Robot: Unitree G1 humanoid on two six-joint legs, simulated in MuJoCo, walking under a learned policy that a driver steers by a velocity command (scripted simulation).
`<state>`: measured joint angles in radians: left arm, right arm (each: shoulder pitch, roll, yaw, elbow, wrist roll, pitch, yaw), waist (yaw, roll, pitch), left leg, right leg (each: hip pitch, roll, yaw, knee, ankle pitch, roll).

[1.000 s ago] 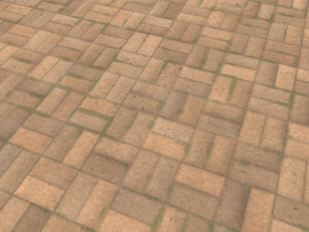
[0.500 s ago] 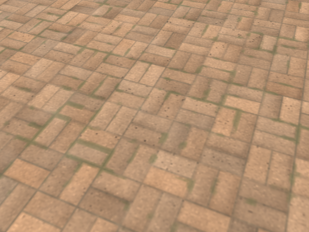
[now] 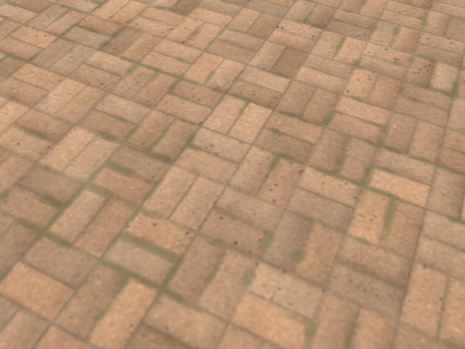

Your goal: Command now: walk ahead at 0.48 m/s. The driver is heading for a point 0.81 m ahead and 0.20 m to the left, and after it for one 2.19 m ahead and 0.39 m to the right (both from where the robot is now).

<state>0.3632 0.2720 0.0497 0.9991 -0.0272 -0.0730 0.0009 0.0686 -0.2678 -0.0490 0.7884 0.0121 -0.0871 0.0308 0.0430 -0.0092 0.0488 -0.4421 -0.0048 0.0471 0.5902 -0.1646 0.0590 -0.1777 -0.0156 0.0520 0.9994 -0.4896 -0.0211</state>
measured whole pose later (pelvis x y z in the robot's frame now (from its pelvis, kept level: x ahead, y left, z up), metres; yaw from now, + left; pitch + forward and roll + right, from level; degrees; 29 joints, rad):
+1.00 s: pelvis +0.55 +0.03 +0.00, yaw +18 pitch +1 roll -3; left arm 0.29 0.29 0.09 0.95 -0.02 -0.05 0.02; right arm 0.06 -0.26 -0.06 0.73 0.02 -0.02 0.05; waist 0.06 0.02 0.05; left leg -0.55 0.06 0.06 0.62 -0.12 0.10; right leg 0.11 -0.05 -0.30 0.34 -0.42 0.06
